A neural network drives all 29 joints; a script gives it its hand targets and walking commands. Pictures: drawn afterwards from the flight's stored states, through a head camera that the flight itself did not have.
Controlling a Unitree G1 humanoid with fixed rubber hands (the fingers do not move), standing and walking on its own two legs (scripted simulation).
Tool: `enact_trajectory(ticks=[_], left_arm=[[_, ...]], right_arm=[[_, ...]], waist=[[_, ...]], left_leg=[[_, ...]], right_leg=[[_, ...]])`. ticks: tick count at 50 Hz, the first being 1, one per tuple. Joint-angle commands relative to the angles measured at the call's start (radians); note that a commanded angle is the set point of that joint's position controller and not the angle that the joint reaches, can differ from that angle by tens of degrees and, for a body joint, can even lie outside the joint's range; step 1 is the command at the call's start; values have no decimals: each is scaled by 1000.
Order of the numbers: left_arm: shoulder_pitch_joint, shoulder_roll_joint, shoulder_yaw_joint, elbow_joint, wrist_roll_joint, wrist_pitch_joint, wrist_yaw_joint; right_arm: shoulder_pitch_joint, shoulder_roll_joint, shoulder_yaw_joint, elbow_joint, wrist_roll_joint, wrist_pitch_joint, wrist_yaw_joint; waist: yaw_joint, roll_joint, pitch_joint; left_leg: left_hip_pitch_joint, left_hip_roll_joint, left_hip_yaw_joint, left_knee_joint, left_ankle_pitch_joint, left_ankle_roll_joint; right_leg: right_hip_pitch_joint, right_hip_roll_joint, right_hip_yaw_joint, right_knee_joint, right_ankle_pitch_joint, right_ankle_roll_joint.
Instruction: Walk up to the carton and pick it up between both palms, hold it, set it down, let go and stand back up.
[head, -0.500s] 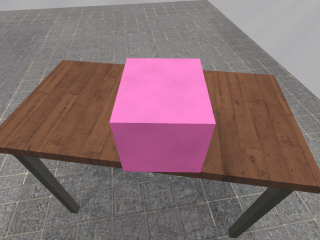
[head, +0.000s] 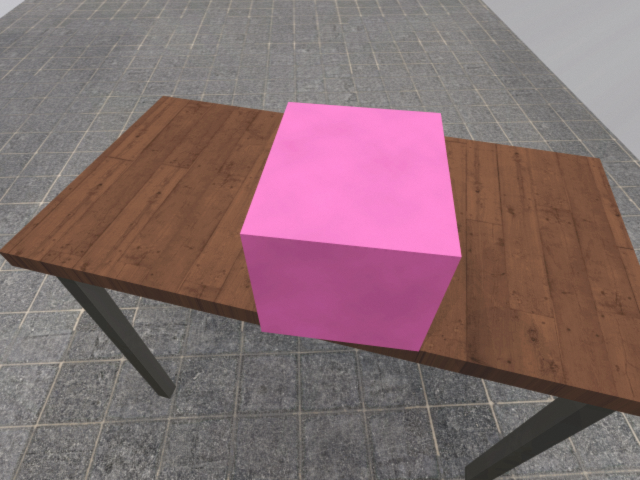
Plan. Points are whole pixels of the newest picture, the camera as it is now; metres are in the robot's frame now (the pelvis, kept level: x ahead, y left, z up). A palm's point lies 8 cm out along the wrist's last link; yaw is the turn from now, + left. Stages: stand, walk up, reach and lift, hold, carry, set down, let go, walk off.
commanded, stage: walk up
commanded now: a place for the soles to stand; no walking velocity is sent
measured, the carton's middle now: (351, 222) +0.46 -0.02 +0.08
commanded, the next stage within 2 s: reach and lift in 0.80 s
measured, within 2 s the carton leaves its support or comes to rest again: neither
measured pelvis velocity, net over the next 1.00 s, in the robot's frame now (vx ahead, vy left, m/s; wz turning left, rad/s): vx -0.02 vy -0.02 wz -0.02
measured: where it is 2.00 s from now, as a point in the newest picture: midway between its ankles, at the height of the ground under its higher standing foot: outside the picture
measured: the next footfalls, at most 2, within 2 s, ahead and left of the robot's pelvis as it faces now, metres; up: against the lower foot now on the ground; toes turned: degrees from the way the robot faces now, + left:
none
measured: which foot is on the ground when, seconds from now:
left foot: down 0.00-1.00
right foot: down 0.00-1.00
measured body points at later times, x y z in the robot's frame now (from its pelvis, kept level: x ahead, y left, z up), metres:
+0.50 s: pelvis +0.00 +0.00 -0.01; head +0.02 +0.00 +0.44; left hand +0.03 +0.27 -0.15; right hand +0.08 -0.26 -0.14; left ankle +0.02 +0.15 -0.73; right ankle -0.02 -0.11 -0.73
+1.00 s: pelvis -0.02 -0.02 -0.02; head +0.01 -0.01 +0.43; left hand +0.18 +0.27 -0.10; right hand +0.21 -0.25 -0.11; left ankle +0.02 +0.14 -0.73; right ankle -0.02 -0.12 -0.73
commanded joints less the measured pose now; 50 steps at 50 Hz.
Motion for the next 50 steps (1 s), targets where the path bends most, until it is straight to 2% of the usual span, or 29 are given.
enact_trajectory(ticks=[1,4,6,8,9,12,14,16,18,22,24,25,27,29,31,33,35,36,38,40,41,42,43,44,45,47,48,49,50], left_arm=[[12,141,20,-49,-1,4,2],[38,94,19,-55,-1,7,-6],[27,114,16,-62,-8,3,-4],[16,148,26,-72,-5,-3,1],[2,161,27,-67,-2,-9,-3],[-10,149,24,-68,-2,2,2],[18,132,29,-58,-3,8,-4],[2,120,24,-68,-3,19,1],[13,130,26,-81,-9,19,4],[-30,161,32,-97,-1,20,-3],[-35,137,22,-91,6,21,-4],[-46,137,18,-90,4,24,-6],[13,107,9,-72,4,18,-11],[41,98,9,-70,-4,12,-9],[48,110,2,-72,-5,-9,-11],[38,147,14,-54,1,-19,-11],[43,116,7,-54,0,-13,-11],[50,121,8,-56,-2,-13,-3],[31,128,14,-67,-15,1,1],[63,118,14,-54,-5,2,0],[-666,294,66,-486,-132,164,-5],[-499,290,92,-503,-82,282,17],[-497,233,103,-541,-66,376,11],[-428,200,86,-598,-60,451,10],[-427,146,73,-611,-47,514,16],[-329,106,106,-595,-7,588,1],[-228,98,166,-582,34,610,-9],[-249,74,161,-605,33,618,-22],[-209,60,171,-591,44,622,-33]], right_arm=[[66,-137,-30,-46,3,-10,-16],[40,-145,-25,-52,1,-3,-14],[24,-145,-27,-51,4,0,-14],[3,-125,-20,-62,5,-5,-11],[-15,-120,-23,-62,5,-5,-12],[18,-135,-23,-68,1,1,-9],[9,-97,-11,-57,8,3,-16],[18,-148,-25,-62,5,4,-17],[17,-139,-18,-66,5,8,-20],[20,-107,-18,-75,-5,11,-9],[20,-115,-20,-73,-5,17,-11],[49,-117,-23,-78,2,9,-11],[32,-152,-26,-78,1,4,-10],[5,-158,-20,-67,1,0,-10],[-17,-159,-22,-72,3,2,-3],[-19,-124,-18,-53,1,-6,1],[29,-135,-13,-37,3,-8,-5],[24,-113,-9,-47,4,-7,-9],[17,-112,-7,-40,1,-1,-9],[15,-108,6,-38,0,4,-13],[-684,-112,-138,-178,-105,-47,16],[-578,-105,-221,-131,-140,-17,39],[-545,-66,-156,-140,-148,28,65],[-468,-93,-148,-155,-111,66,85],[-466,-105,-113,-141,-95,89,101],[-397,-113,-72,-89,-38,109,106],[-382,-167,-89,-53,-28,101,96],[-360,-165,-66,-23,-22,103,90],[-343,-159,-37,-46,19,108,82]], waist=[[-33,43,-84],[1,34,-41],[-5,63,-42],[-14,-12,-75],[-4,-7,-77],[-17,-25,-45],[-12,-30,-70],[-6,5,-15],[1,-22,-37],[-24,-33,13],[-27,-42,37],[-43,-59,55],[-17,78,70],[9,116,13],[3,101,-63],[1,73,-104],[-11,42,-119],[-16,41,-107],[-9,33,-64],[1,-35,-52],[-65,-101,-207],[-90,-111,-101],[-42,-117,-165],[-45,-75,-193],[-31,-32,-206],[-44,39,-225],[-15,32,-234],[-40,9,-200],[-20,6,-157]], left_leg=[[-47,49,-8,-43,369,88],[-99,81,-122,-113,258,114],[-115,73,-117,-95,351,119],[-97,36,-37,-19,384,92],[-86,16,23,6,369,78],[-74,25,32,29,397,83],[-63,45,0,11,376,86],[-141,39,-32,-11,360,93],[-130,22,9,50,359,83],[-67,8,63,63,166,81],[-54,6,54,9,106,88],[-72,29,10,-35,124,95],[-153,82,-122,-155,206,117],[-156,109,-207,-206,157,138],[-102,66,-98,-154,348,103],[-11,43,-10,-89,413,83],[-31,54,-46,-93,409,94],[-29,51,-8,-68,496,86],[-76,37,27,-49,371,78],[-70,37,-9,-53,318,82],[-211,-8,222,36,158,14],[-252,-23,265,33,18,17],[-256,-5,274,33,-53,20],[-249,7,300,23,-90,9],[-213,13,303,-3,-53,-7],[-43,3,291,-19,277,-31],[85,10,278,-19,409,-43],[117,14,269,-39,386,-34],[174,1,279,-57,443,-39]], right_leg=[[76,-81,77,-54,138,-68],[61,-50,91,-26,42,-51],[110,-65,108,-57,132,-48],[117,-89,97,-79,268,-58],[99,-120,79,-82,245,-70],[91,-110,48,-45,268,-66],[52,-89,48,-70,161,-75],[97,-93,59,-72,164,-60],[93,-105,46,-72,183,-84],[-51,-158,100,-173,-99,-117],[-82,-147,89,-186,-228,-96],[-65,-111,64,-164,-199,-79],[24,-53,47,-56,-95,-41],[58,-30,91,-38,-100,-25],[145,-65,92,-102,14,-28],[120,-90,75,-109,123,-35],[163,-89,67,-94,182,-37],[174,-91,54,-89,250,-42],[142,-98,54,-108,182,-50],[135,-100,55,-121,222,-58],[-121,25,74,86,106,-19],[-206,-5,115,86,-30,12],[-148,-12,127,95,-86,24],[-107,-15,127,81,-92,20],[-85,-6,90,94,-47,8],[-61,26,60,59,227,-8],[-47,42,48,41,301,0],[-32,59,53,11,299,1],[-19,60,61,-41,366,-3]])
